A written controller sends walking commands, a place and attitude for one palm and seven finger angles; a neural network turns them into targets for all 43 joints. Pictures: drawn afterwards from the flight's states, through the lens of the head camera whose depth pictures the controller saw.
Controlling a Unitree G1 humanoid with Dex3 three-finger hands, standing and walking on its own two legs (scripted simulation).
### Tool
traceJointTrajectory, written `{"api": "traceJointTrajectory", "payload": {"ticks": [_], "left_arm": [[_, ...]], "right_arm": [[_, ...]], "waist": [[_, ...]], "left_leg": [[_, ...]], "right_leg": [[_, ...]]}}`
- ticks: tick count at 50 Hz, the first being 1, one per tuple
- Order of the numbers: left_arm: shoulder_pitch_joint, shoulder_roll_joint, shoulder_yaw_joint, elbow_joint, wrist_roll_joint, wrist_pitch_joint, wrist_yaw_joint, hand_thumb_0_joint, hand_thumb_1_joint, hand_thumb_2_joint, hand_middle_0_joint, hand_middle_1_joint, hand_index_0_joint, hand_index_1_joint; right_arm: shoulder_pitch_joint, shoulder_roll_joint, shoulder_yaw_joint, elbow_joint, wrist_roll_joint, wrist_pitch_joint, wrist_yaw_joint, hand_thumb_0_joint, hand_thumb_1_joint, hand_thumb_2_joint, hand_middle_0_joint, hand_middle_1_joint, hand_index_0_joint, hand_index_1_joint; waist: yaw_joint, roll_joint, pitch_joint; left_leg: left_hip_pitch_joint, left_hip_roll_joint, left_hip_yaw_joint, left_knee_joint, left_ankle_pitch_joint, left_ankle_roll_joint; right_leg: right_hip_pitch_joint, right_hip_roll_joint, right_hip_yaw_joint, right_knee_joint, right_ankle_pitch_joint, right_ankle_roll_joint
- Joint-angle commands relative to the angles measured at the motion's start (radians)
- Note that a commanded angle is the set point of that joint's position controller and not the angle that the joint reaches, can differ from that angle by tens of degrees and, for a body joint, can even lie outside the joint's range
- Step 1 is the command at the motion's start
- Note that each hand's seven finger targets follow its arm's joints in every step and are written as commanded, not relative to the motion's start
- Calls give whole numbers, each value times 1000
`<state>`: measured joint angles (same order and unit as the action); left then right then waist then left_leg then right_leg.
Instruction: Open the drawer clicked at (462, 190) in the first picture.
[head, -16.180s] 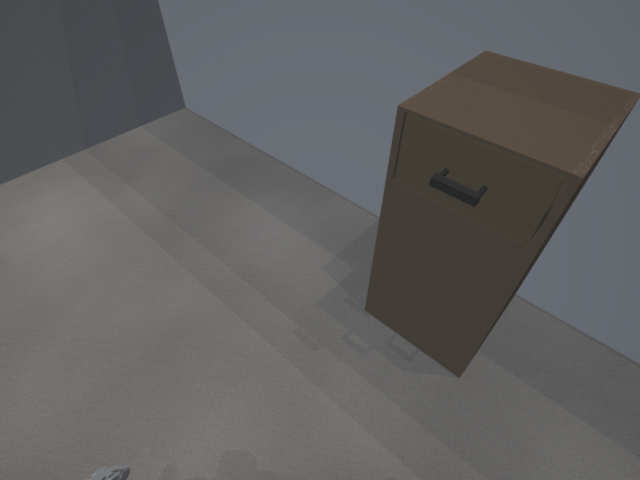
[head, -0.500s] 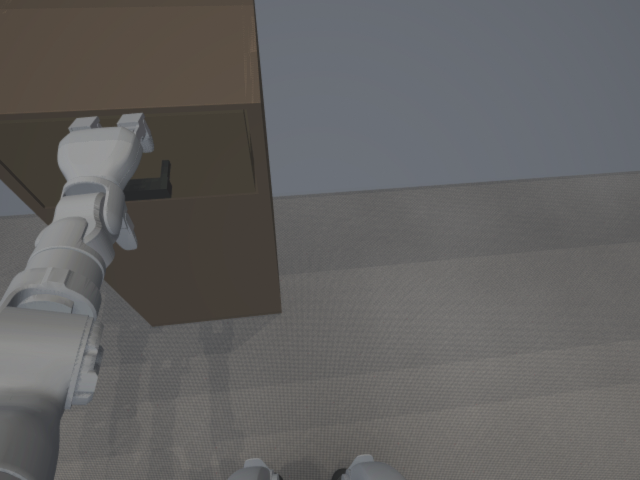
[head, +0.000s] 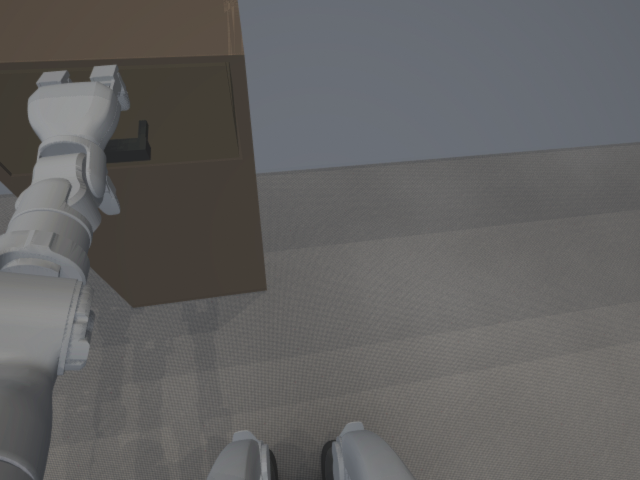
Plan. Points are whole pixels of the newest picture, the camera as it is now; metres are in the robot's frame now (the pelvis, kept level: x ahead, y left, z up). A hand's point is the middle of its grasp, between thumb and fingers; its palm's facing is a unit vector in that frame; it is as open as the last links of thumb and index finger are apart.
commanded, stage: lower the fingers behind the handle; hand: left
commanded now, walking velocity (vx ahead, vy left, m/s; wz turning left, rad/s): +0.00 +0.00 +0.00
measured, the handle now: (107, 140) +0.58 +0.25 +0.02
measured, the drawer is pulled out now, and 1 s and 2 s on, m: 0.00 0.00 0.01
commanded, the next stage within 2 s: close the thumb around the handle in 0.68 s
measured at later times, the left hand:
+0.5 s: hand (109, 172) +0.52 +0.24 +0.01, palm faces -0.12 +0.04 -0.99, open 13.8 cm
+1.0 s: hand (114, 175) +0.53 +0.24 +0.00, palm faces -0.09 -0.03 -1.00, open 12.3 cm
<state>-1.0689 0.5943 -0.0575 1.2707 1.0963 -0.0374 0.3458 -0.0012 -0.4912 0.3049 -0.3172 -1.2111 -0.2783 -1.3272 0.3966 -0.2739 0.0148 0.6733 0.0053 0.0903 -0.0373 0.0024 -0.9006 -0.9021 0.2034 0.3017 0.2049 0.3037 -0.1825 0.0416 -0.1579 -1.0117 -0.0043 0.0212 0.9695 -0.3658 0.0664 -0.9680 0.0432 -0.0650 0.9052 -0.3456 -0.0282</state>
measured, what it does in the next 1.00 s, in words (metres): stands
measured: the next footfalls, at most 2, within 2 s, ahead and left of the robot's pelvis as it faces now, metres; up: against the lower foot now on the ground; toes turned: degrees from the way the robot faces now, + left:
none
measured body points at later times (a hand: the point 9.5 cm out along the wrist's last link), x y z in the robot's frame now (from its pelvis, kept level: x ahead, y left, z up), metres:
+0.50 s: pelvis -0.03 +0.01 -0.03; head +0.11 +0.03 +0.39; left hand +0.53 +0.23 +0.07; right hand -0.04 -0.27 -0.13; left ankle +0.04 +0.08 -0.67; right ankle +0.04 -0.11 -0.67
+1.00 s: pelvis +0.02 +0.00 +0.00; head +0.16 +0.01 +0.42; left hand +0.53 +0.24 +0.05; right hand +0.02 -0.27 -0.12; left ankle +0.04 +0.08 -0.67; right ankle +0.04 -0.11 -0.67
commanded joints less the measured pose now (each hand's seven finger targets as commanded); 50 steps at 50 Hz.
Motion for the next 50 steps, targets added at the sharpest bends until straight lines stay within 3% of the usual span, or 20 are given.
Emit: {"api": "traceJointTrajectory", "payload": {"ticks": [1, 4, 8, 15, 17, 21, 23, 24, 27, 29, 31, 32, 34, 37, 39, 41, 42, 44, 47, 50], "left_arm": [[-337, 222, 7, 0, 24, 74, -55, 0, -500, 300, -300, -1200, -300, -1200], [-361, 197, -24, 0, 31, 85, -66, 0, -500, 300, -300, -1200, -300, -1200], [-372, 240, -10, 11, 32, 93, -84, 0, -500, 300, -300, -1200, -300, -1200], [-396, 228, -37, -9, 38, 90, -120, 0, -500, 300, -300, -1200, -300, -1200], [-401, 220, -41, -14, 36, 89, -125, 0, -500, 300, -300, -1200, -300, -1200], [-419, 195, -49, -27, 21, 89, -136, 0, -500, 300, -300, -1200, -300, -1200], [-416, 209, -33, -42, 2, 60, -149, 0, -500, 300, -300, -1200, -300, -1200], [-435, 223, -18, -91, -9, 28, -154, 0, -500, 300, -300, -1200, -300, -1200], [-524, 360, 90, -292, -12, -81, -120, 0, -500, 300, -300, -1200, -300, -1200], [-472, 293, 56, -273, 4, -81, -92, 0, -500, 300, -300, -1200, -300, -1200], [-470, 283, 69, -288, 8, -88, -52, 0, -500, 300, -300, -1200, -300, -1200], [-499, 296, 81, -334, 6, -91, -32, 0, -500, 300, -300, -1200, -300, -1200], [-488, 334, 132, -374, -3, -80, 4, 0, -500, 300, -300, -1200, -300, -1200], [-468, 238, 77, -321, -18, -22, 26, 0, -500, 300, -300, -1200, -300, -1200], [-470, 251, 84, -316, -22, 5, 38, 0, -500, 300, -300, -1200, -300, -1200], [-458, 274, 102, -300, -20, 27, 41, 0, -388, 348, -308, -1212, -308, -1212], [-436, 245, 79, -287, -21, 36, 40, 0, -332, 372, -312, -1218, -312, -1218], [-392, 250, 85, -259, -27, 45, 34, 0, -220, 420, -320, -1230, -320, -1230], [-342, 230, 69, -225, -31, 34, 16, 0, -52, 492, -332, -1248, -332, -1248], [-293, 268, 101, -236, -25, 5, 6, 0, 116, 564, -344, -1266, -344, -1266]], "right_arm": [[151, -193, -57, -43, -1, -18, -22, 0, -900, -900, 200, 300, 200, 300], [144, -193, -55, -55, 3, -29, -27, 0, -900, -900, 200, 300, 200, 300], [138, -199, -45, -63, 4, -38, -35, 0, -900, -900, 200, 300, 200, 300], [118, -201, -38, -80, 10, -53, -47, 0, -900, -900, 200, 300, 200, 300], [122, -202, -38, -81, 9, -56, -47, 0, -900, -900, 200, 300, 200, 300], [127, -200, -41, -84, 10, -64, -47, 0, -900, -900, 200, 300, 200, 300], [142, -199, -38, -88, 6, -73, -52, 0, -900, -900, 200, 300, 200, 300], [147, -196, -40, -87, 2, -81, -54, 0, -900, -900, 200, 300, 200, 300], [165, -190, -48, -84, -16, -99, -57, 0, -900, -900, 200, 300, 200, 300], [168, -181, -51, -70, -17, -107, -52, 0, -900, -900, 200, 300, 200, 300], [170, -183, -57, -54, -22, -112, -44, 0, -900, -900, 200, 300, 200, 300], [177, -185, -60, -44, -25, -113, -42, 0, -900, -900, 200, 300, 200, 300], [193, -184, -70, -28, -30, -106, -32, 0, -900, -900, 200, 300, 200, 300], [204, -175, -74, 0, -30, -89, -21, 0, -900, -900, 200, 300, 200, 300], [203, -176, -71, 13, -31, -77, -16, 0, -900, -900, 200, 300, 200, 300], [200, -175, -69, 19, -31, -63, -14, 0, -900, -900, 200, 300, 200, 300], [201, -169, -69, 17, -29, -57, -12, 0, -900, -900, 200, 300, 200, 300], [191, -166, -64, 18, -29, -44, -11, 0, -900, -900, 200, 300, 200, 300], [182, -158, -57, 12, -28, -32, -13, 0, -900, -900, 200, 300, 200, 300], [173, -159, -59, 1, -29, -21, -15, 0, -900, -900, 200, 300, 200, 300]], "waist": [[-63, -14, -224], [-74, 12, -224], [-77, 1, -242], [-85, 44, -241], [-89, 61, -248], [-101, 39, -265], [-95, 51, -275], [-94, 51, -295], [-58, 164, -505], [-56, 160, -464], [-57, 148, -463], [-56, 180, -497], [-31, 223, -595], [-56, 166, -530], [-52, 174, -515], [-45, 167, -522], [-50, 165, -503], [-43, 130, -449], [-44, 97, -383], [-22, 76, -390]], "left_leg": [[207, -8, -62, -131, -93, 1], [193, -9, -69, -125, -143, 1], [157, -7, -74, -105, -167, 5], [152, 1, -104, -92, -230, 3], [166, 6, -115, -87, -224, 2], [173, 16, -133, -82, -241, 4], [152, 20, -139, -63, -255, 2], [140, 21, -136, -46, -252, 4], [213, 18, -152, -8, -184, -2], [246, 25, -178, -19, -177, -13], [276, 35, -207, -26, -165, -21], [309, 38, -211, -24, -130, -27], [387, 36, -209, -15, -3, -41], [410, 36, -199, -29, 72, -44], [411, 30, -175, -42, 99, -38], [420, 23, -148, -43, 160, -33], [426, 20, -139, -47, 181, -30], [381, 9, -103, -54, 186, -17], [330, 0, -78, -59, 197, -7], [296, -7, -58, -55, 204, -2]], "right_leg": [[54, 19, 42, -145, -86, 1], [14, 16, 40, -129, -117, 0], [7, 15, 40, -104, -138, 0], [-76, 11, 31, -58, -176, -4], [-102, 9, 28, -46, -166, -5], [-124, 8, 25, -32, -169, -3], [-131, 8, 28, -16, -171, -3], [-128, 8, 32, -9, -170, -1], [-91, 9, 41, 33, -134, -5], [-139, 12, 30, 32, -129, -6], [-169, 13, 24, 35, -118, -5], [-172, 13, 23, 37, -97, -5], [-130, 18, 20, 31, -41, -9], [-110, 24, 8, -6, -7, -4], [-69, 26, 11, -33, 12, -4], [-20, 30, 16, -52, 41, -6], [-5, 33, 14, -66, 54, -5], [62, 35, 25, -97, 72, -2], [118, 35, 35, -115, 108, -2], [184, 32, 48, -114, 146, -2]]}}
